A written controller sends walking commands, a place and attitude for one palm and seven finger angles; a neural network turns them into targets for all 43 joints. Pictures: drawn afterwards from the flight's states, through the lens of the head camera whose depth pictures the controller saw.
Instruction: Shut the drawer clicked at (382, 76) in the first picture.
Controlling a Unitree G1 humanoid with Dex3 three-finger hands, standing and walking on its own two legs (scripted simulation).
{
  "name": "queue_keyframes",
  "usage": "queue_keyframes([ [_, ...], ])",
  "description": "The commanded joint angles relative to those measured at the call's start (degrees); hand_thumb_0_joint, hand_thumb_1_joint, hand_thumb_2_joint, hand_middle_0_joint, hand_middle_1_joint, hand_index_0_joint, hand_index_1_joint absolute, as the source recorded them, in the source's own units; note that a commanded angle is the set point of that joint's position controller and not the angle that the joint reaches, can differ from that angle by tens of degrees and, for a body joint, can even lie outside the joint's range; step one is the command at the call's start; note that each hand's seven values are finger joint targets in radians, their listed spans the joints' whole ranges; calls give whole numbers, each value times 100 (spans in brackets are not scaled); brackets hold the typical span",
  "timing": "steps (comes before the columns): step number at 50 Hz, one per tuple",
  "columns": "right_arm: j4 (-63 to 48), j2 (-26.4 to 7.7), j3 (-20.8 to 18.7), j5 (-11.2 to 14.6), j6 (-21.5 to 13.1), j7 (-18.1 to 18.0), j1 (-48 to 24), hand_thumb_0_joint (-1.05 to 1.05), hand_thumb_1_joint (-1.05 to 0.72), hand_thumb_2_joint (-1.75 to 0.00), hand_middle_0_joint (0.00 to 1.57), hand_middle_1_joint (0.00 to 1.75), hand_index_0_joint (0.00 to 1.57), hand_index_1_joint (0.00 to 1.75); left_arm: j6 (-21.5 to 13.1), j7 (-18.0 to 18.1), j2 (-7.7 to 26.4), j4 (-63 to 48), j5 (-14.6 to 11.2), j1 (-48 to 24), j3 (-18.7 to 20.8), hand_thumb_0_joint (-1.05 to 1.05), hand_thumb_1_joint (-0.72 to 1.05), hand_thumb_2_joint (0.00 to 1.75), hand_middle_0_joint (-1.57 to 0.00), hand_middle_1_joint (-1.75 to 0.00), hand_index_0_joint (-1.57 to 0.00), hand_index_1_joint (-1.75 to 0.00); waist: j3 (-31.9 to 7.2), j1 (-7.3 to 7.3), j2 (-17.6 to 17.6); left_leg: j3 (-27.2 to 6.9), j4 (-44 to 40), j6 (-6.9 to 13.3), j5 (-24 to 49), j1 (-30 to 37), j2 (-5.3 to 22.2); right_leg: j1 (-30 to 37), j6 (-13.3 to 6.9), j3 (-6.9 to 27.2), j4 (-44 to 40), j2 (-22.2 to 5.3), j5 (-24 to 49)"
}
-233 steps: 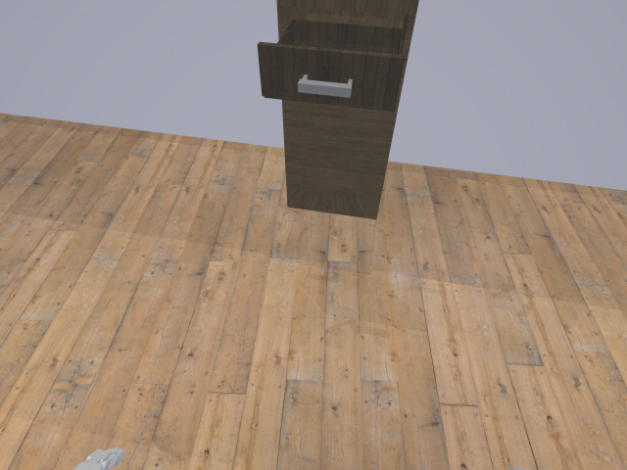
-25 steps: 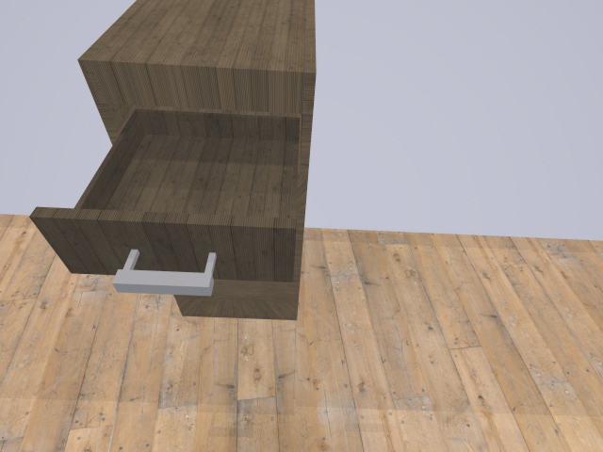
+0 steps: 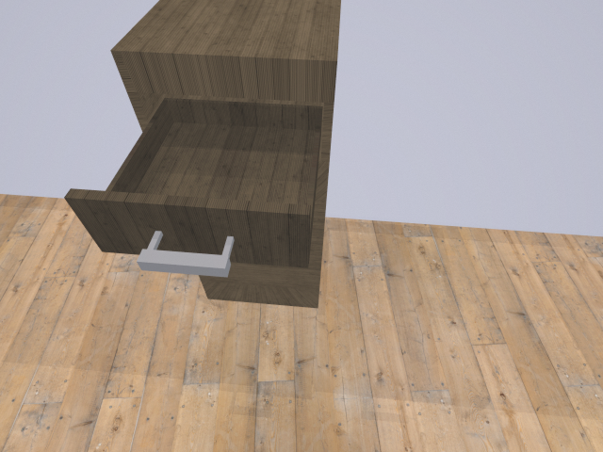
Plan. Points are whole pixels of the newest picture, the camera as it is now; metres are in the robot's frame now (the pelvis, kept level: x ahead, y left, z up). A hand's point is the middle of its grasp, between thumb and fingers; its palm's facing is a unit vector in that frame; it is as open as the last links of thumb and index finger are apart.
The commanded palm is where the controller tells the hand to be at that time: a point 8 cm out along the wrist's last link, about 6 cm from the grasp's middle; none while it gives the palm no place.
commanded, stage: come to a stop and stand still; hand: left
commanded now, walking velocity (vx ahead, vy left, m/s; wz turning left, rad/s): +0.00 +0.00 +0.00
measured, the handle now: (189, 251) +0.39 +0.23 +0.01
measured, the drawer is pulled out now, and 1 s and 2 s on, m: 0.30 0.30 0.30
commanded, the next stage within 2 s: look again from close up in 0.44 s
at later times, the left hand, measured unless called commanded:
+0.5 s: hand out of the picture +0.01 +0.21 -0.18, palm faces +0.02 -0.98 -0.19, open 7.3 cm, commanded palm none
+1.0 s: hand out of the picture +0.03 +0.21 -0.18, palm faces -0.02 -0.98 -0.22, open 7.4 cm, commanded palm none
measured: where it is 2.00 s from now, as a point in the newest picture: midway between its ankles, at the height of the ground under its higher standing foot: outside the picture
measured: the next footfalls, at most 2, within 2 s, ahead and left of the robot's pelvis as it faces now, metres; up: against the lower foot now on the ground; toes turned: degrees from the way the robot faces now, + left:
left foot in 0.04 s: +0.03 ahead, +0.14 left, +0.00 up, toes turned +3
left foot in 1.82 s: +0.15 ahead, +0.14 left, +0.00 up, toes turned +5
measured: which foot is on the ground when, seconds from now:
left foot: up 0.00-0.02, down 0.04-1.00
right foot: down 0.00-1.00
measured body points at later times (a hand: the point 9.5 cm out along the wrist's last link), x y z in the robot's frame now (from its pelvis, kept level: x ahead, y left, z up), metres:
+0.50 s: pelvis +0.00 +0.04 +0.00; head +0.00 +0.04 +0.45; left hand +0.01 +0.26 -0.16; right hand +0.01 -0.19 -0.16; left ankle -0.01 +0.14 -0.74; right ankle +0.00 -0.09 -0.74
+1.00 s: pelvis -0.01 +0.03 -0.01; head -0.01 +0.03 +0.44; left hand +0.03 +0.26 -0.16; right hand +0.01 -0.20 -0.17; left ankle -0.01 +0.14 -0.74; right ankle +0.00 -0.09 -0.74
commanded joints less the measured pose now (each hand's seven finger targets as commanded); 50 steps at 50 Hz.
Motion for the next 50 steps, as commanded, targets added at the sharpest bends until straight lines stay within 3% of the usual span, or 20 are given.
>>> queue_keyframes([
  [1, -54, -257, 46, 54, -310, -79, 652, 0, -90, -90, 20, 30, 20, 30, 22, 54, 704, -146, -110, 13, 83, 0, 90, 90, -20, -30, -20, -30, -271, -355, -120, -152, -1723, 161, 1275, 1361, 328, -574, -334, 650, 106, -470, 102],
  [2, -113, -620, -30, 25, -334, -102, 666, 0, -90, -90, 20, 30, 20, 30, 56, 34, 431, -198, -110, 136, 24, 0, 90, 90, -20, -30, -20, -30, -315, -314, 930, -1129, -1946, 441, 1597, 1262, 1181, -920, -83, 283, 654, -56, -718],
  [3, -194, -813, -33, 4, -290, -126, 475, 0, -90, -90, 20, 30, 20, 30, 70, 51, 281, -187, -106, 85, -4, 0, 90, 90, -20, -30, -20, -30, -66, -283, 1363, -1445, -2300, 821, 1588, 615, 1627, -822, 31, 32, 1032, 38, -1350],
  [4, -250, -789, 3, -34, -249, -123, 196, 0, -90, -90, 20, 30, 20, 30, 67, 53, 285, -181, -78, 22, -28, 0, 90, 90, -20, -30, -20, -30, 210, -219, 980, -1270, -2372, 921, 1052, -27, 1561, -566, 17, 125, 1243, 46, -1400],
  [5, -226, -557, 57, -25, -294, -151, -49, 0, -90, -90, 20, 30, 20, 30, 127, 47, 270, -68, -49, -31, -50, 0, 90, 90, -20, -30, -20, -30, 383, -201, 1467, -1124, -2630, 876, 874, -86, 1297, -605, 32, 134, 1430, -24, -1297],
  [6, -227, -460, 102, -19, -299, -183, -115, 0, -90, -90, 20, 30, 20, 30, 145, 21, 354, -9, -47, -40, -51, 0, 90, 90, -20, -30, -20, -30, 557, -196, 1402, -1035, -2566, 874, 1232, -72, 1153, -673, 15, 197, 1600, -29, -1148],
  [10, -166, -398, 139, -1, -346, -239, -118, 0, -90, -90, 20, 30, 20, 30, 85, 12, 289, 152, -89, 201, -119, 0, 90, 90, -20, -30, -20, -30, 206, -127, 796, -606, -1931, 984, 3177, 618, 1015, -447, 64, 206, 965, -58, -813],
  [12, -146, -434, 129, 35, -360, -246, -98, 0, -90, -90, 20, 30, 20, 30, 36, 21, 339, 236, -94, 331, -128, 0, 90, 90, -20, -30, -20, -30, -5, -92, 410, -487, -1611, 818, 3290, 783, 836, -69, 74, 240, 104, -19, 77],
  [14, -109, -283, 156, 79, -378, -215, -80, 0, -90, -90, 20, 30, 20, 30, -35, 42, 506, 280, -87, 326, -145, 0, 90, 90, -20, -30, -20, -30, -123, -168, 72, -342, -1467, 526, 2485, 682, 517, 255, -53, 638, -332, -288, 1121],
  [16, -74, -224, 170, 74, -368, -175, -70, 0, -90, -90, 20, 30, 20, 30, -51, 34, 582, 269, -95, 171, -166, 0, 90, 90, -20, -30, -20, -30, -67, -253, -29, -335, -1639, 422, 1840, 674, 423, 197, -129, 666, -310, -384, 1178],
  [17, -33, -234, 148, 64, -341, -173, -41, 0, -90, -90, 20, 30, 20, 30, -62, 42, 562, 259, -87, 81, -153, 0, 90, 90, -20, -30, -20, -30, -65, -277, -561, -330, -1597, 407, 1881, 735, 468, 195, -123, 611, -286, -298, 1270],
  [18, 20, -273, 168, 56, -340, -172, -25, 0, -90, -90, 20, 30, 20, 30, -63, 47, 497, 254, -104, 42, -187, 0, 90, 90, -20, -30, -20, -30, 57, -270, -597, -325, -1666, 398, 1788, 721, 470, 115, -123, 592, -344, -336, 1167],
  [26, 246, -203, 281, 42, -363, -161, 119, 0, -90, -90, 20, 30, 20, 30, -25, 57, 531, 278, -131, 15, -206, 0, 90, 90, -20, -30, -20, -30, 277, -216, 132, -370, -2053, 384, 1310, 501, 450, 208, -109, 576, -575, -258, 446],
  [27, -466, -960, 156, -80, -313, -98, -245, 0, -90, -90, 20, 30, 20, 30, -104, 71, 1629, -294, -119, -278, -286, 0, 90, 90, -20, -30, -20, -30, 872, -375, 50, -459, -2122, 454, 1151, 391, 148, -558, -246, 489, 135, 111, -302],
  [28, -495, -911, 21, -74, -427, -125, -216, 0, -90, -90, 20, 30, 20, 30, -61, 95, 1233, -364, -95, -112, -187, 0, 90, 90, -20, -30, -20, -30, 342, -238, 551, -690, -1852, 536, 333, 164, 632, -504, -274, 506, 304, -107, -797],
  [29, -451, -650, 48, -72, -404, -139, -290, 0, -90, -90, 20, 30, 20, 30, -75, 98, 993, -289, -92, -29, -200, 0, 90, 90, -20, -30, -20, -30, 114, -227, 674, -685, -1789, 561, 15, -58, 538, -297, -330, 539, 177, -126, -566],
  [31, -506, -346, 127, -18, -323, -102, -172, 0, -90, -90, 20, 30, 20, 30, -83, 94, 880, -329, -77, 209, -279, 0, 90, 90, -20, -30, -20, -30, -112, -232, 416, -473, -1361, 465, 10, -70, 284, -266, -301, 724, -80, -234, -715],
  [34, -449, -284, 156, -23, -299, -72, 140, 0, -90, -90, 20, 30, 20, 30, -113, 100, 925, -429, -113, -11, -251, 0, 90, 90, -20, -30, -20, -30, -178, -394, -316, -286, -997, 429, 465, 133, 188, -449, -348, 970, -312, -386, -727],
  [40, -287, -342, 190, 20, -354, -81, 178, 0, -90, -90, 20, 30, 20, 30, -126, 121, 876, -404, -140, 50, -246, 0, 90, 90, -20, -30, -20, -30, -70, -316, -44, -299, -1107, 455, 1577, 270, 357, -142, -240, 661, 165, -255, 925],
  [50, -116, -337, 215, 20, -300, -63, -35, 0, -90, -90, 20, 30, 20, 30, -98, 121, 811, -363, -124, 34, -247, 0, 90, 90, -20, -30, -20, -30, 223, -306, -45, -259, -1372, 447, 1116, 409, 357, -308, -193, 714, -93, -242, 451],
])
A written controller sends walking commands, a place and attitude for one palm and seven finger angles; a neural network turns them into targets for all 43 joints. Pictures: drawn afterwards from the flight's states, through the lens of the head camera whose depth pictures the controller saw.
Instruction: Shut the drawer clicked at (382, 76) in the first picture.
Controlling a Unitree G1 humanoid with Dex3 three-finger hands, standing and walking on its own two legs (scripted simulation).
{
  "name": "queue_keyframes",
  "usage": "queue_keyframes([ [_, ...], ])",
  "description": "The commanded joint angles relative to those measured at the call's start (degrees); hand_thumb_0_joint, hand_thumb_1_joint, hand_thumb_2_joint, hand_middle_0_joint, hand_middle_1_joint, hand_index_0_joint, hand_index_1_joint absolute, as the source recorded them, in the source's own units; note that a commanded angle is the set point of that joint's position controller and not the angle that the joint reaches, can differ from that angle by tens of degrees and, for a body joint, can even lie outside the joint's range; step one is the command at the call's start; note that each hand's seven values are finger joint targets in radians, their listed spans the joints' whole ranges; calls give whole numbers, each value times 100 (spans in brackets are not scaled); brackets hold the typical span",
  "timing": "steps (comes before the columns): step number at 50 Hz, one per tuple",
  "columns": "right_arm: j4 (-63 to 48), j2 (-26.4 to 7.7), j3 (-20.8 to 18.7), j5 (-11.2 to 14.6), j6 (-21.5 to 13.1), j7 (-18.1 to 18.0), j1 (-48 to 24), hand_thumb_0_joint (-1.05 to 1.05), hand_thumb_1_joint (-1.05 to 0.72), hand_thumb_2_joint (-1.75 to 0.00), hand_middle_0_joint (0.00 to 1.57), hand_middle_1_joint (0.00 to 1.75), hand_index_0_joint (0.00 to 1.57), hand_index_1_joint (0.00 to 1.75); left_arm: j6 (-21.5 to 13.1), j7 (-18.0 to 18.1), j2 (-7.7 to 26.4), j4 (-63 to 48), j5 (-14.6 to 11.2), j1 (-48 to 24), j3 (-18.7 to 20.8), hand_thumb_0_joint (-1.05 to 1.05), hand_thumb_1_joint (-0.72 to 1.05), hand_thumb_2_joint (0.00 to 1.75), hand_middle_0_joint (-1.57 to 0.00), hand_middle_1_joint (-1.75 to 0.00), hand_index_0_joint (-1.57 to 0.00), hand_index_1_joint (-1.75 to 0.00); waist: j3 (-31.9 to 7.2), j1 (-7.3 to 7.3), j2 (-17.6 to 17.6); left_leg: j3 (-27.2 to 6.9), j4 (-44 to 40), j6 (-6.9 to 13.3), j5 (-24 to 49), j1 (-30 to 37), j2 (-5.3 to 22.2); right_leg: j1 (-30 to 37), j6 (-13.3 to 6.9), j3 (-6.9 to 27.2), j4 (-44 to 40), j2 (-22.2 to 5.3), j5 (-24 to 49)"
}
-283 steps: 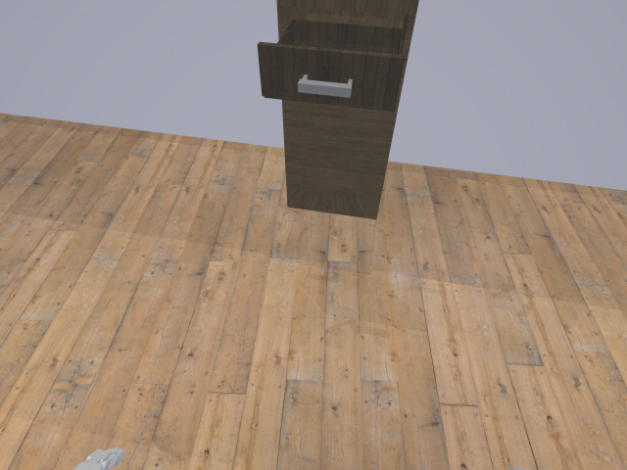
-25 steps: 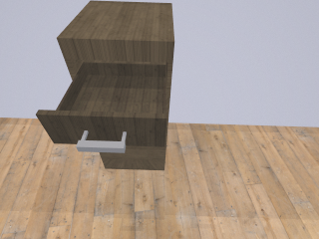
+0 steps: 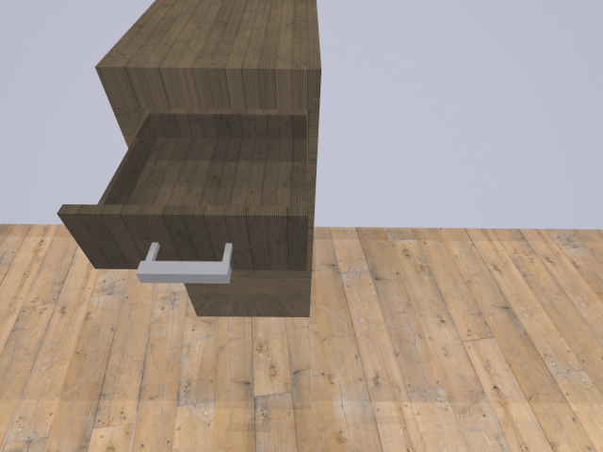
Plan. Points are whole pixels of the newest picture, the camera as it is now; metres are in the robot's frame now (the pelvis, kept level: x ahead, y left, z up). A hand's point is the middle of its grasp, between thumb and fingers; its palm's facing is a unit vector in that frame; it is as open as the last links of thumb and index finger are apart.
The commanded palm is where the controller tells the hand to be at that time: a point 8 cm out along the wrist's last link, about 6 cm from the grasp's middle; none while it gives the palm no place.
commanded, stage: look again from close up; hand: left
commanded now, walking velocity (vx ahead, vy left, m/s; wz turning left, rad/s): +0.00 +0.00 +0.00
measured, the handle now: (188, 260) +0.38 +0.21 +0.02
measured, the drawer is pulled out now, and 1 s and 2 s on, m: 0.30 0.30 0.30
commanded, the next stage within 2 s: shuffle to correct the standing spot in 0.08 s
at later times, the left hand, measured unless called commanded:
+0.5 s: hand out of the picture -0.01 +0.18 -0.17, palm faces +0.01 -0.98 -0.20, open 7.4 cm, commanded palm none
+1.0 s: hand out of the picture +0.12 +0.17 -0.18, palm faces +0.07 -0.98 -0.17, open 7.4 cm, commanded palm none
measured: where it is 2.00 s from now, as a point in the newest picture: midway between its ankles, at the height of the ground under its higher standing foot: outside the picture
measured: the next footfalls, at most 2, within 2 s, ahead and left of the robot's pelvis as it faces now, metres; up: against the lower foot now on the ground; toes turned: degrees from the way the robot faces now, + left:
left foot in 0.82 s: +0.15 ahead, +0.11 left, +0.00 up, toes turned +7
right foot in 1.08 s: +0.19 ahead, -0.12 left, +0.00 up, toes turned -4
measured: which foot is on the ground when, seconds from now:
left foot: down 0.00-0.62, up 0.64-0.80, down 0.82-1.00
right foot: down 0.00-0.84, up 0.86-1.00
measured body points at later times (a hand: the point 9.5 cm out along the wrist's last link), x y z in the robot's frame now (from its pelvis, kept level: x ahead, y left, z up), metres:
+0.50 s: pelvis +0.02 +0.00 +0.00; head +0.03 -0.01 +0.45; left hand -0.01 +0.23 -0.15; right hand -0.01 -0.21 -0.17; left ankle -0.01 +0.10 -0.74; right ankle +0.01 -0.12 -0.74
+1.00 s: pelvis +0.13 +0.01 +0.00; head +0.16 +0.01 +0.45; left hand +0.12 +0.22 -0.16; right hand +0.17 -0.22 -0.16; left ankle +0.11 +0.10 -0.74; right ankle +0.10 -0.11 -0.71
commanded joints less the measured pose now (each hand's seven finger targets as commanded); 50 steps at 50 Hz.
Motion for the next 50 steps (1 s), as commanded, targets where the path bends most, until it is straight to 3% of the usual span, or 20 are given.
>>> queue_keyframes([
  [1, -135, -480, -62, 25, -82, -1, 186, 0, -90, -90, 20, 30, 20, 30, -52, 47, 652, -155, -32, 347, 135, 0, 90, 90, -20, -30, -20, -30, 289, -25, -63, -547, -696, 44, 693, -50, 501, -237, -140, 554, -697, -489, 757],
  [9, -37, -485, -54, 36, -93, -2, 128, 0, -90, -90, 20, 30, 20, 30, -48, 30, 585, -62, -20, 379, 133, 0, 90, 90, -20, -30, -20, -30, 249, -19, -1, -567, -848, 46, 646, 37, 530, -172, -115, 531, -790, -470, 744],
  [12, 46, -545, -61, 9, -55, 12, 275, 0, -90, -90, 20, 30, 20, 30, -32, -4, 580, -15, 13, 403, 130, 0, 90, 90, -20, -30, -20, -30, 200, -65, 16, -625, -1039, 75, -512, 71, 549, -260, -125, 449, -891, -366, -479],
  [14, 48, -607, -89, -15, -10, 15, 268, 0, -90, -90, 20, 30, 20, 30, 7, -38, 542, -18, 36, 423, 153, 0, 90, 90, -20, -30, -20, -30, 565, -58, 203, -753, -1247, 106, -1374, -198, 603, -556, -118, 389, -889, -292, -1189],
  [17, 46, -649, -122, -27, 8, 22, 373, 0, -90, -90, 20, 30, 20, 30, 17, -78, 498, -38, 57, 534, 179, 0, 90, 90, -20, -30, -20, -30, 810, -53, 200, -908, -1417, 189, -1840, -398, 701, -710, -145, 301, -733, -175, -1376],
  [25, 118, -578, -129, 1, -164, -28, 715, 0, -90, -90, 20, 30, 20, 30, -89, -138, 274, 36, 25, 779, 230, 0, 90, 90, -20, -30, -20, -30, 661, -38, 252, -934, -1280, 366, -1073, -166, 895, -488, -256, 138, -131, -180, -250],
  [28, 131, -473, -100, 26, -225, -48, 736, 0, -90, -90, 20, 30, 20, 30, -124, -122, 299, 113, 21, 968, 268, 0, 90, 90, -20, -30, -20, -30, 517, 30, -169, -567, -638, 317, 56, -245, 683, -55, -364, 395, -180, -321, 471],
  [29, 117, -379, -71, 33, -251, -53, 693, 0, -90, -90, 20, 30, 20, 30, -150, -104, 379, 184, 16, 1151, 304, 0, 90, 90, -20, -30, -20, -30, 377, 112, -493, -281, -183, 244, 413, -485, 463, 386, -439, 606, -321, -522, 854],
  [31, -29, -163, -44, 30, -259, -34, 402, 0, -90, -90, 20, 30, 20, 30, -189, -47, 698, 389, -8, 1708, 412, 0, 90, 90, -20, -30, -20, -30, 215, 297, -1441, 215, 983, 34, -508, -1557, 32, 1430, -874, 1609, -819, -1327, 1883],
  [33, -281, -199, -80, 25, -259, -15, -197, 0, -90, -90, 20, 30, 20, 30, -202, -5, 649, 461, 33, 1985, 436, 0, 90, 90, -20, -30, -20, -30, 421, 513, -1318, 24, 2093, 6, -1552, -2455, 119, 1873, -1358, 2008, -975, -1708, 3015],
  [35, -401, -150, -116, 43, -277, 11, -447, 0, -90, -90, 20, 30, 20, 30, -209, 38, 564, 446, 84, 1835, 434, 0, 90, 90, -20, -30, -20, -30, 464, 441, -810, -246, 2276, 28, -1711, -2641, 293, 1875, -1458, 1857, -845, -1786, 3330],
  [37, -361, -88, -142, 75, -270, 55, -98, 0, -90, -90, 20, 30, 20, 30, -196, 28, 574, 232, 83, 1171, 431, 0, 90, 90, -20, -30, -20, -30, 297, 73, -720, -269, 1441, 57, -1299, -1836, 364, 1263, -1217, 1387, -785, -1577, 2596],
  [39, -55, -57, -126, 47, -281, 45, 812, 0, -90, -90, 20, 30, 20, 30, -165, -30, 576, 56, 9, 511, 441, 0, 90, 90, -20, -30, -20, -30, 148, -467, -521, 154, 55, 18, 227, 183, 92, -101, -703, 542, -309, -966, 1487],
  [40, 182, -312, -168, 13, -311, -9, 1466, 0, -90, -90, 20, 30, 20, 30, -147, -66, 408, -6, -36, 443, 422, 0, 90, 90, -20, -30, -20, -30, -10, -654, 190, -113, -326, 54, 707, 1088, 220, -602, -490, 178, 702, -541, 1093],
  [41, 311, -854, -269, -72, -347, -69, 1907, 0, -90, -90, 20, 30, 20, 30, -117, -85, 107, -84, -82, 607, 352, 0, 90, 90, -20, -30, -20, -30, -211, -676, 1666, -1920, -826, 452, 1475, 1657, 1567, -1571, -114, -312, 2030, 79, -565],
  [42, 263, -1039, -277, -53, -263, -107, 2004, 0, -90, -90, 20, 30, 20, 30, -91, -27, 84, -208, -48, 557, 309, 0, 90, 90, -20, -30, -20, -30, -93, -661, 1762, -2621, -1230, 876, 2268, 1328, 2271, -1764, -71, -62, 2880, 199, -2118],
  [43, 73, -918, -228, -74, -187, -88, 1443, 0, -90, -90, 20, 30, 20, 30, -50, 8, 100, -224, -33, 492, 329, 0, 90, 90, -20, -30, -20, -30, 230, -484, 1149, -2296, -1299, 1059, 2189, 568, 2301, -1523, -134, 225, 3061, -39, -2087],
  [46, -260, -580, -18, -49, -231, -130, 254, 0, -90, -90, 20, 30, 20, 30, 41, -27, -58, -10, -28, 588, 282, 0, 90, 90, -20, -30, -20, -30, 697, 0, 875, -1449, -1305, 843, 3263, -728, 1806, -718, 52, 301, 2334, -410, -1325],
  [48, -270, -603, -17, -15, -250, -178, 71, 0, -90, -90, 20, 30, 20, 30, 68, -34, -71, 91, -50, 759, 230, 0, 90, 90, -20, -30, -20, -30, 310, 80, 698, -939, -913, 751, 4592, -124, 1563, -467, 124, 118, 1433, -337, -782],
  [50, -293, -787, -158, 15, -165, -203, 97, 0, -90, -90, 20, 30, 20, 30, 96, -43, 87, -15, -42, 732, 282, 0, 90, 90, -20, -30, -20, -30, 66, 40, 630, -767, -562, 632, 4728, 367, 1480, -418, 102, -73, 718, -189, -168],
])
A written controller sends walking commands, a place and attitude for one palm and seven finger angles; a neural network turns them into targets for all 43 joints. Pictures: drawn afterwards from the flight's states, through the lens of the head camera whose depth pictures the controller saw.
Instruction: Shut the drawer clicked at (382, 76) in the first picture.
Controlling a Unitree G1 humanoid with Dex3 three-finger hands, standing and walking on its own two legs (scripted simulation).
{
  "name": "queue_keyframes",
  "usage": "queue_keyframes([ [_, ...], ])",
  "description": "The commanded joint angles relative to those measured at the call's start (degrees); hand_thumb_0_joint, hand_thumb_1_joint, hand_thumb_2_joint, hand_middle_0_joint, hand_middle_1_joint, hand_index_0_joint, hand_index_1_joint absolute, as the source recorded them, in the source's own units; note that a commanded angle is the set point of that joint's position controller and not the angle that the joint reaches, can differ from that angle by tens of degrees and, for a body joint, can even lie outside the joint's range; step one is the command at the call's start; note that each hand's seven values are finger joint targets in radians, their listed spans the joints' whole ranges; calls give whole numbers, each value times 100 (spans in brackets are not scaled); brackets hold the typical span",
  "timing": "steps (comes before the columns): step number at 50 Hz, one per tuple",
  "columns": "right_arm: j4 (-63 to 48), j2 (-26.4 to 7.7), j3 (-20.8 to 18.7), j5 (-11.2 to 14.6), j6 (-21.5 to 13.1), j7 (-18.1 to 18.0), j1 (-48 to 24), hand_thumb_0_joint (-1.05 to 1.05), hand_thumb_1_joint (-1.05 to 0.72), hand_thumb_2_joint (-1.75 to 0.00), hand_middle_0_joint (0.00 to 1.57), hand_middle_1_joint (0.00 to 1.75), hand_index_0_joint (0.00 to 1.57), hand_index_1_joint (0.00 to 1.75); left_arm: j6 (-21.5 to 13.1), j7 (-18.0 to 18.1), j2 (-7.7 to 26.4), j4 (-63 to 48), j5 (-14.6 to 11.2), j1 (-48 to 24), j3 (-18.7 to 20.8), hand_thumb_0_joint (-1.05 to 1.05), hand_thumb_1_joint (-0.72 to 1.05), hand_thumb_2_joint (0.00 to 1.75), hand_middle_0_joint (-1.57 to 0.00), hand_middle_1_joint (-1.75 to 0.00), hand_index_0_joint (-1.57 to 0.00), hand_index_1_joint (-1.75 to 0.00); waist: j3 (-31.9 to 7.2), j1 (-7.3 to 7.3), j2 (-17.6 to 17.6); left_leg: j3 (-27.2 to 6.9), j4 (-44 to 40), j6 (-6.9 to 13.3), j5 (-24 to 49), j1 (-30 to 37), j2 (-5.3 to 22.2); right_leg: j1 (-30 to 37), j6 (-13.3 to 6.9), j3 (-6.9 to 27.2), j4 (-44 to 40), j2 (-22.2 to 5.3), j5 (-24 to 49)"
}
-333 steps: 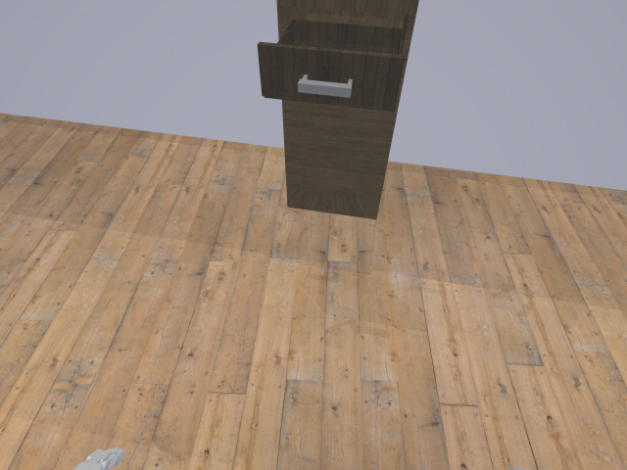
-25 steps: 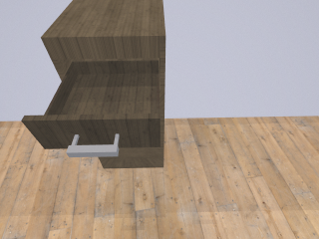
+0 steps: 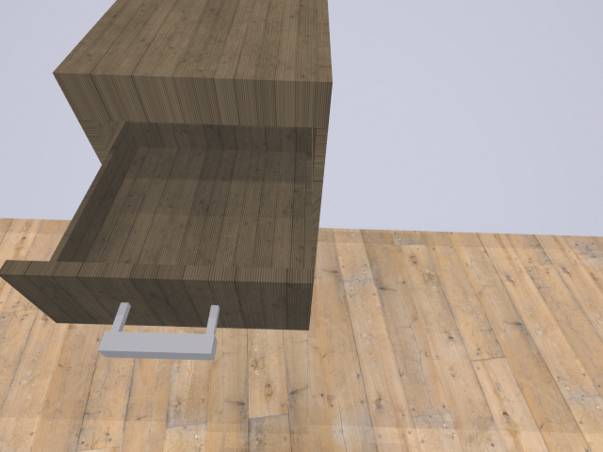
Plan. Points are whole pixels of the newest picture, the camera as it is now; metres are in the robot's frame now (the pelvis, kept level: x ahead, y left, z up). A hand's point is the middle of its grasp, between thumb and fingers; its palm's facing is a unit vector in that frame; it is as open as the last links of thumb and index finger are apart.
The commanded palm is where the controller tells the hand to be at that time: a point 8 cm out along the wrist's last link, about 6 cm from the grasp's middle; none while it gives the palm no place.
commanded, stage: come to a stop and stand still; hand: left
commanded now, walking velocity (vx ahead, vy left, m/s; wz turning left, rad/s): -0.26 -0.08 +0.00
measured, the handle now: (164, 328) +0.26 +0.20 +0.02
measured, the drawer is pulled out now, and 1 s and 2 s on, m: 0.30 0.30 0.30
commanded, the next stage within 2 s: look again from close up in 1.70 s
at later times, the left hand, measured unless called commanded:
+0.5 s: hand out of the picture +0.05 +0.20 -0.17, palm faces +0.04 -0.97 -0.24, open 7.4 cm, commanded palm none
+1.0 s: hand out of the picture -0.13 +0.22 -0.18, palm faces +0.12 -0.95 -0.28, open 7.4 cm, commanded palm none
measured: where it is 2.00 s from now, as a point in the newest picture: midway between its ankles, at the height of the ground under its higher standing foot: outside the picture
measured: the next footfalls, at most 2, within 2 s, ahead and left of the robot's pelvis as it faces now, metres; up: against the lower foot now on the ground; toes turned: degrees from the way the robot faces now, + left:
right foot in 0.08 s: +0.05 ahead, -0.13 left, +0.00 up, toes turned -4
left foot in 0.50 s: +0.02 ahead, +0.12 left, +0.00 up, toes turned +2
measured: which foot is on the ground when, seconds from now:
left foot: down 0.00-0.12, up 0.14-0.48, down 0.50-1.00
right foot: up 0.00-0.06, down 0.08-1.00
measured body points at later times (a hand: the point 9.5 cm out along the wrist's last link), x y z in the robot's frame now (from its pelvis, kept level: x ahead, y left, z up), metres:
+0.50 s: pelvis -0.02 +0.01 -0.01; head +0.01 +0.01 +0.44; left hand +0.05 +0.25 -0.16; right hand +0.09 -0.24 -0.14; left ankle -0.02 +0.12 -0.74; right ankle +0.02 -0.12 -0.73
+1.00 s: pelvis -0.09 +0.03 -0.01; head -0.11 +0.01 +0.43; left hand -0.14 +0.27 -0.15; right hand -0.02 -0.22 -0.17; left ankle -0.02 +0.12 -0.73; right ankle +0.01 -0.11 -0.73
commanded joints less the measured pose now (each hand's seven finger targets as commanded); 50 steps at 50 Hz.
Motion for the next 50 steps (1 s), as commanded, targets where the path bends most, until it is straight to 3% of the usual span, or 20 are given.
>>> queue_keyframes([
  [1, -149, -903, -256, 72, 87, -68, 231, 0, -90, -90, 20, 30, 20, 30, 1, 16, 384, -286, -11, 650, 69, 0, 90, 90, -20, -30, -20, -30, -296, 21, 684, -900, -513, 551, 4801, 588, 1440, 136, 26, -72, -1263, -12, 1214],
  [4, -260, -851, -383, 65, 209, -68, 127, 0, -90, -90, 20, 30, 20, 30, 2, 17, 721, -493, 54, 613, 183, 0, 90, 90, -20, -30, -20, -30, -353, 85, 111, -566, 122, 185, 3521, 206, 943, 489, -173, 449, -1635, -271, 3738],
  [6, -295, -485, -414, 100, 309, -22, 227, 0, -90, -90, 20, 30, 20, 30, -38, 36, 1206, -556, 74, 542, 286, 0, 90, 90, -20, -30, -20, -30, -537, 71, -924, -8, 1540, -230, 96, -694, -24, 1211, -943, 1399, -1924, -1511, 6912],
  [7, -396, -340, -390, 128, 372, -26, 44, 0, -90, -90, 20, 30, 20, 30, -67, 66, 1279, -517, 46, 740, 302, 0, 90, 90, -20, -30, -20, -30, -740, 279, -1303, -319, 2485, -271, -1916, -1130, -228, 1589, -1420, 1715, -2052, -1923, 7985],
  [8, -421, -359, -387, 113, 419, -34, -188, 0, -90, -90, 20, 30, 20, 30, -52, 128, 1154, -573, 45, 675, 291, 0, 90, 90, -20, -30, -20, -30, -788, 305, -1013, -733, 3105, -247, -1993, -1390, -158, 1633, -1546, 1731, -2051, -1905, 7721],
  [11, -441, -487, -406, 101, 460, 36, -323, 0, -90, -90, 20, 30, 20, 30, -24, 180, 1180, -801, 38, 103, 293, 0, 90, 90, -20, -30, -20, -30, -747, 180, -662, -857, 3691, -378, -1471, -1873, -141, 1927, -1405, 1340, -2034, -1605, 6896],
  [20, -575, -504, -336, 122, 427, 158, -294, 0, -90, -90, 20, 30, 20, 30, 55, 118, 1386, -1137, 104, -443, 348, 0, 90, 90, -20, -30, -20, -30, -686, 42, -1027, -548, 1417, -399, -732, -786, -64, 1058, -1158, 1094, -2217, -1311, 4523],
  [21, -1012, -765, -368, 198, 138, 167, -25, 0, -90, -90, 20, 30, 20, 30, -115, 331, 1605, -1221, 104, -212, 339, 0, 90, 90, -20, -30, -20, -30, -2299, -147, -856, -298, 931, -464, -1091, -858, -262, 2771, -969, 1673, -1552, -1464, 7871],
  [22, -1089, -612, -370, 223, 131, 158, 217, 0, -90, -90, 20, 30, 20, 30, -65, 331, 1614, -1360, 48, -456, 345, 0, 90, 90, -20, -30, -20, -30, -2097, -371, -359, -370, -153, -419, 162, -366, -157, 2564, -791, 1203, -925, -1408, 7326],
  [23, -1061, -700, -327, 130, 117, 138, 190, 0, -90, -90, 20, 30, 20, 30, 9, 326, 1291, -1363, -32, -242, 240, 0, 90, 90, -20, -30, -20, -30, -2046, -218, 210, -511, -739, -207, 1187, 216, 70, 1817, -558, 772, -757, -934, 5122],
  [25, -1308, -1186, -406, 31, 167, 108, -156, 0, -90, -90, 20, 30, 20, 30, 134, 228, 912, -1331, -61, -207, 123, 0, 90, 90, -20, -30, -20, -30, -1238, -30, 1728, -1720, -564, 350, 3660, 432, 1325, 152, -136, 155, -840, -77, 405],
  [26, -1420, -1162, -371, -20, 257, 128, -341, 0, -90, -90, 20, 30, 20, 30, 191, 208, 817, -1272, -37, -91, 121, 0, 90, 90, -20, -30, -20, -30, -706, 55, 1349, -1555, -641, 644, 2923, -216, 1440, 118, -161, 195, -776, -18, -120],
  [29, -1509, -940, -271, -4, 245, 126, -461, 0, -90, -90, 20, 30, 20, 30, 215, 85, 857, -1222, 57, -157, 77, 0, 90, 90, -20, -30, -20, -30, 486, 85, 1210, -1566, -1079, 463, 994, -1436, 982, 256, -194, 171, -903, 154, 490],
  [31, -1552, -958, -255, 11, 240, 160, -375, 0, -90, -90, 20, 30, 20, 30, 188, 30, 836, -1186, 66, 61, 59, 0, 90, 90, -20, -30, -20, -30, 631, 131, 580, -1515, -1281, 321, -518, -1747, 798, 433, -210, 231, -1286, 174, 900],
  [35, -1553, -1010, -305, 18, 254, 194, -205, 0, -90, -90, 20, 30, 20, 30, 152, 3, 966, -1269, 72, 170, 56, 0, 90, 90, -20, -30, -20, -30, 457, 78, 409, -1558, -1503, 217, -1943, -1613, 628, 234, -231, 473, -1657, 176, 513],
  [45, -1441, -1040, -402, 19, 391, 251, -385, 0, -90, -90, 20, 30, 20, 30, 149, 11, 774, -1052, 86, 1181, 139, 0, 90, 90, -20, -30, -20, -30, -59, 315, 552, -1541, -1299, 376, -2319, -2259, 729, 706, -169, 501, -764, 406, 457],
  [47, -1417, -921, -397, 24, 437, 252, -253, 0, -90, -90, 20, 30, 20, 30, 122, 19, 861, -1034, 112, 1281, 146, 0, 90, 90, -20, -30, -20, -30, 14, 275, -154, -1187, -630, 199, -2229, -1957, 262, 182, -331, 1075, -1636, 222, -305],
  [48, -1398, -821, -387, 40, 496, 247, -71, 0, -90, -90, 20, 30, 20, 30, 99, 29, 995, -1104, 124, 1072, 145, 0, 90, 90, -20, -30, -20, -30, 207, 113, -702, -932, 71, 36, -2106, -1638, -131, -609, -494, 1780, -2558, -116, -1425],
  [49, -1327, -681, -416, 61, 576, 226, 284, 0, -90, -90, 20, 30, 20, 30, 76, 54, 1226, -1235, 114, 726, 189, 0, 90, 90, -20, -30, -20, -30, 146, -144, -1444, -620, 1527, -113, -1267, -798, -458, -1711, -812, 2855, -3691, -838, -2582],
  [50, -1152, -628, -476, 50, 596, 209, 744, 0, -90, -90, 20, 30, 20, 30, 78, 104, 1435, -1433, 107, 105, 275, 0, 90, 90, -20, -30, -20, -30, -34, -420, -1720, -627, 2837, -142, -630, 98, -533, -2606, -1093, 3345, -4219, -1330, -2613],
])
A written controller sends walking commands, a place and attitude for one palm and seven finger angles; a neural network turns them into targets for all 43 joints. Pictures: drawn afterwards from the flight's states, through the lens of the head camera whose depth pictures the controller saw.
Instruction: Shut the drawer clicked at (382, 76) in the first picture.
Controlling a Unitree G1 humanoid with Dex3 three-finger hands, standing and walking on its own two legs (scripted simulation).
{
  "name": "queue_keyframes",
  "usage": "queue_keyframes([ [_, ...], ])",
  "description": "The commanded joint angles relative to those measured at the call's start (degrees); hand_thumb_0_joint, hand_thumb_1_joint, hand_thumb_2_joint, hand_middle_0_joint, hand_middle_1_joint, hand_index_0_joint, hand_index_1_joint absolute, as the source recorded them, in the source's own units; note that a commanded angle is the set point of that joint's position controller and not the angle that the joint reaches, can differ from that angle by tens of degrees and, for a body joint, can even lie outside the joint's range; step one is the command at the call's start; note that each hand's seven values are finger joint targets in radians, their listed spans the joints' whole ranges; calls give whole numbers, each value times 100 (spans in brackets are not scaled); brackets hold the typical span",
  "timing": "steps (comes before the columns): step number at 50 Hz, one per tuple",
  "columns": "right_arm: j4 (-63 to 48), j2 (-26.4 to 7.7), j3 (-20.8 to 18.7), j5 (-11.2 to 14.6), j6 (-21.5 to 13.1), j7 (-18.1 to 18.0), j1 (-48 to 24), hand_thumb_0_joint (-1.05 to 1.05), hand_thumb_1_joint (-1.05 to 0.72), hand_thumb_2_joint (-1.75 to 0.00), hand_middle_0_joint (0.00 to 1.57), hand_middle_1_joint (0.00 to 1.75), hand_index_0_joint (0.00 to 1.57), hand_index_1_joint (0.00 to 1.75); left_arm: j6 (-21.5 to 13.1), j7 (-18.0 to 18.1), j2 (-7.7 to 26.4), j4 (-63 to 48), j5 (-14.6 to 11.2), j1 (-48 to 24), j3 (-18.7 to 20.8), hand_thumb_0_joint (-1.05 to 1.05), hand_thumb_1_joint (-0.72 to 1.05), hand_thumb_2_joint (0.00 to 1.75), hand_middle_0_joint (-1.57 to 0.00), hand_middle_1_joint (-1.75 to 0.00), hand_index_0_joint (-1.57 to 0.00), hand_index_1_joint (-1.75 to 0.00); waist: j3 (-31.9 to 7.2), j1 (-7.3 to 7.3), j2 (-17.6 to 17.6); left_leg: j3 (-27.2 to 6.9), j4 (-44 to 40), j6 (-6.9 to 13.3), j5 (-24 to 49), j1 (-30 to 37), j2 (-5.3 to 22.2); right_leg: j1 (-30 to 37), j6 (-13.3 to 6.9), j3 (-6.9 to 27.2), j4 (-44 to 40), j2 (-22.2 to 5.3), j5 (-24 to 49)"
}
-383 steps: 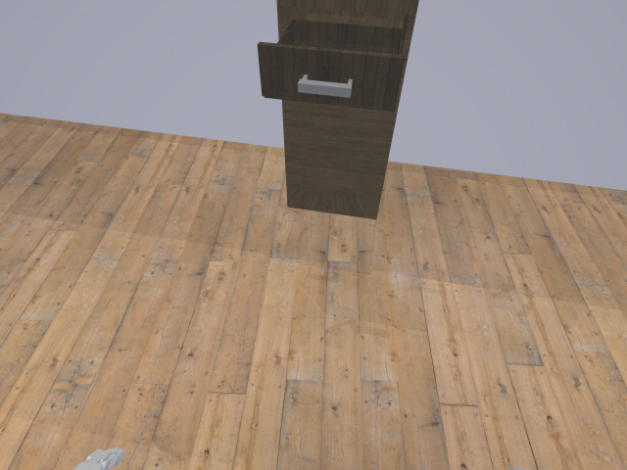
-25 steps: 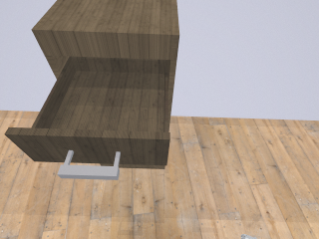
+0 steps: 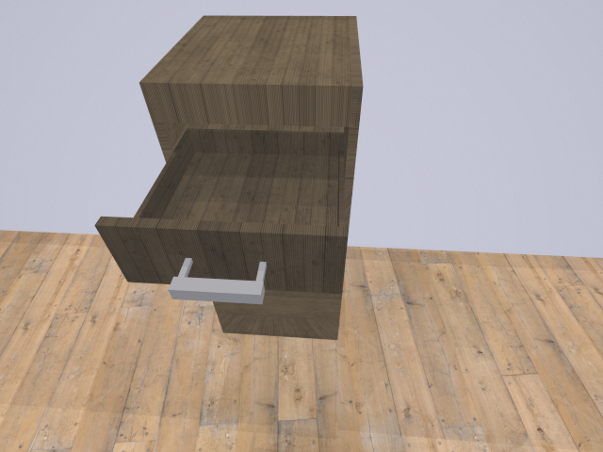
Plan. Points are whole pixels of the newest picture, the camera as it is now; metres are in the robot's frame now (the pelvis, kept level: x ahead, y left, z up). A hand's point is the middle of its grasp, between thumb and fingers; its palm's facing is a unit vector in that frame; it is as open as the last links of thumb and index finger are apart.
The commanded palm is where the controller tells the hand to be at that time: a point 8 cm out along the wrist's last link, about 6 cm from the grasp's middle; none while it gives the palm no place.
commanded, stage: come to a stop and stand still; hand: left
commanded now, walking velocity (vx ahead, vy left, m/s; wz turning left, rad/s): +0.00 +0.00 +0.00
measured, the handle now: (221, 278) +0.35 +0.16 +0.03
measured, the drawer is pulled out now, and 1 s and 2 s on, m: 0.30 0.30 0.30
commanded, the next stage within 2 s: look again from close up in 0.70 s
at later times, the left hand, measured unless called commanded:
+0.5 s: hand out of the picture +0.01 +0.19 -0.14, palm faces -0.03 -0.97 -0.23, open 7.3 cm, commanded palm none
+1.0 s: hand out of the picture -0.05 +0.17 -0.15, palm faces +0.00 -0.99 -0.16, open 7.4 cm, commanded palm none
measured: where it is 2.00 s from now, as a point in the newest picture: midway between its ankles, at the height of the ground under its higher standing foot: outside the picture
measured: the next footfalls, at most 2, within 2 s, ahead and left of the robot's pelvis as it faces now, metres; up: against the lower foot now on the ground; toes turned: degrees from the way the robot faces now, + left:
left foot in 0.16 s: -0.01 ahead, +0.10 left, +0.00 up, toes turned +0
right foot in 0.36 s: +0.02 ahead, -0.09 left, +0.00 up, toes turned +2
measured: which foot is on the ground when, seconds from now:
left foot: down 0.00-0.00, up 0.02-0.14, down 0.16-1.00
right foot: down 0.00-0.16, up 0.18-0.34, down 0.36-1.00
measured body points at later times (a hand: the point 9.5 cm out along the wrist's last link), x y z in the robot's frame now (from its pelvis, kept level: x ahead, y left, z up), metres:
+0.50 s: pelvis -0.05 +0.01 +0.02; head -0.06 +0.00 +0.47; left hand +0.01 +0.24 -0.12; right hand -0.07 -0.19 -0.15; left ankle -0.05 +0.10 -0.72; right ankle -0.02 -0.09 -0.72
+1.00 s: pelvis -0.04 +0.01 +0.02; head -0.03 +0.01 +0.47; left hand -0.05 +0.22 -0.14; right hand -0.05 -0.21 -0.13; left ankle -0.05 +0.10 -0.72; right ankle -0.02 -0.09 -0.72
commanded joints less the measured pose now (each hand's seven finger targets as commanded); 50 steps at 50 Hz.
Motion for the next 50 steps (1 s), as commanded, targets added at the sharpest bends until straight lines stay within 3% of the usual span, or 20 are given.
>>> queue_keyframes([
  [1, -201, -344, -225, 16, -116, -72, 810, 0, -90, -90, 20, 30, 20, 30, -143, 159, 1107, -832, -39, -1340, 275, 0, 90, 90, -20, -30, -20, -30, 298, -809, -1915, -347, 2498, -194, -195, 1124, -103, -2476, -1086, 2325, -3131, -1432, -2812],
  [2, -109, -304, -221, 32, -155, -87, 1181, 0, -90, -90, 20, 30, 20, 30, -172, 174, 1045, -880, -45, -1597, 276, 0, 90, 90, -20, -30, -20, -30, 137, -1005, -1807, -447, 2513, -170, -179, 1286, 24, -2492, -1072, 2010, -2881, -1344, -2349],
  [3, -17, -196, -194, 34, -229, -61, 1375, 0, -90, -90, 20, 30, 20, 30, -168, 178, 986, -862, -21, -1653, 269, 0, 90, 90, -20, -30, -20, -30, 148, -1008, -1625, -299, 1946, -143, -336, 1406, 72, -2372, -909, 1424, -2602, -1176, -2046],
  [6, 105, -33, -43, 54, -369, -36, 1334, 0, -90, -90, 20, 30, 20, 30, -61, 198, 819, -586, -36, -799, 220, 0, 90, 90, -20, -30, -20, -30, 439, -591, -859, 152, -1657, -84, -249, 1391, -22, -1532, -384, 798, -1268, -507, -2372],
  [7, 89, -123, -12, 28, -460, -82, 1192, 0, -90, -90, 20, 30, 20, 30, -77, 213, 517, -538, -85, -558, 141, 0, 90, 90, -20, -30, -20, -30, 603, -469, 191, -89, -2606, -77, -41, 838, 259, -925, -311, 402, -50, -25, -1732],
  [8, -10, -283, -35, -13, -494, -152, 782, 0, -90, -90, 20, 30, 20, 30, -101, 201, 215, -460, -171, -334, 113, 0, 90, 90, -20, -30, -20, -30, 738, -266, 1221, -881, -3049, 117, 319, 213, 933, -707, -87, 15, 1143, 494, -1131],
  [9, -153, -345, -24, -22, -478, -218, 392, 0, -90, -90, 20, 30, 20, 30, -106, 181, 279, -424, -183, -191, 140, 0, 90, 90, -20, -30, -20, -30, 609, -80, 1208, -1071, -2754, 405, 1022, -436, 1351, -258, -35, -131, 2133, 420, -822],
  [10, -187, -258, 40, -33, -535, -251, -22, 0, -90, -90, 20, 30, 20, 30, -64, 179, 346, -286, -141, -230, 141, 0, 90, 90, -20, -30, -20, -30, 439, 115, 1337, -1340, -2700, 543, 992, -692, 1389, -82, -29, 83, 2438, 229, -467],
  [11, -194, -232, 81, -29, -569, -249, -309, 0, -90, -90, 20, 30, 20, 30, -37, 168, 410, -199, -102, -335, 130, 0, 90, 90, -20, -30, -20, -30, 569, 202, 1360, -1678, -2700, 680, 656, -928, 1491, -31, -44, 252, 2409, 60, -280],
  [12, -214, -206, 86, -27, -573, -245, -393, 0, -90, -90, 20, 30, 20, 30, -43, 137, 426, -220, -100, -354, 112, 0, 90, 90, -20, -30, -20, -30, 629, 230, 989, -1677, -2676, 795, 563, -1005, 1551, 75, -105, 194, 2228, 27, -368],
  [13, -163, -265, 83, -56, -590, -236, -311, 0, -90, -90, 20, 30, 20, 30, -78, 91, 317, -242, -119, -498, 59, 0, 90, 90, -20, -30, -20, -30, 793, 170, 461, -1508, -2467, 783, 936, -615, 1487, 45, -151, 69, 1362, -3, -633],
  [15, 91, -359, 87, -40, -586, -257, 260, 0, -90, -90, 20, 30, 20, 30, -215, 32, 130, -132, -148, -469, -8, 0, 90, 90, -20, -30, -20, -30, 419, 53, -143, -1159, -1781, 527, 1566, 248, 1265, 644, -135, -210, -745, 33, -422],
  [16, 179, -298, 99, 5, -603, -256, 493, 0, -90, -90, 20, 30, 20, 30, -292, 43, 136, -57, -158, -410, -28, 0, 90, 90, -20, -30, -20, -30, 223, -13, -316, -1033, -1434, 332, 1564, 376, 1002, 1001, -201, 134, -1484, -10, 390],
  [17, 205, -114, 127, 77, -606, -254, 669, 0, -90, -90, 20, 30, 20, 30, -355, 79, 306, 5, -175, -427, -32, 0, 90, 90, -20, -30, -20, -30, 147, -152, -742, -742, -1201, 104, 1159, 137, 716, 1352, -377, 840, -1684, -470, 1450],
  [18, 251, 14, 161, 118, -604, -247, 773, 0, -90, -90, 20, 30, 20, 30, -386, 99, 453, 14, -179, -528, -69, 0, 90, 90, -20, -30, -20, -30, 100, -293, -814, -441, -1284, -80, 347, 170, 485, 1197, -633, 1342, -1781, -989, 1574],
  [19, 332, 69, 175, 104, -601, -218, 932, 0, -90, -90, 20, 30, 20, 30, -372, 81, 570, -59, -174, -715, -105, 0, 90, 90, -20, -30, -20, -30, 101, -414, -500, -436, -1534, -112, 193, 578, 393, 766, -752, 1269, -1828, -1029, 860],
  [20, 429, 87, 184, 78, -593, -202, 952, 0, -90, -90, 20, 30, 20, 30, -380, 78, 466, -97, -172, -871, -105, 0, 90, 90, -20, -30, -20, -30, -7, -423, -548, -471, -1655, -90, 390, 846, 480, 620, -686, 1099, -1819, -721, 417],
  [25, 518, -137, 188, 56, -594, -169, 784, 0, -90, -90, 20, 30, 20, 30, -315, 67, 440, -112, -174, -949, -109, 0, 90, 90, -20, -30, -20, -30, 572, -291, -411, -719, -2240, 2, -96, 414, 722, 551, -409, 697, -1945, -281, -566],
  [33, 576, -159, 189, 53, -597, -169, 686, 0, -90, -90, 20, 30, 20, 30, -315, 60, 358, -22, -150, -707, -100, 0, 90, 90, -20, -30, -20, -30, 449, -234, -193, -815, -2434, 51, -349, 345, 777, 694, -355, 524, -1866, -247, -358],
  [50, 821, -182, 298, 120, -675, -233, 589, 0, -90, -90, 20, 30, 20, 30, -410, 66, 270, 474, -182, -425, -248, 0, 90, 90, -20, -30, -20, -30, 257, -276, -207, -588, -2186, 6, 1001, 982, 804, 895, -348, 491, -1817, -364, 954],
])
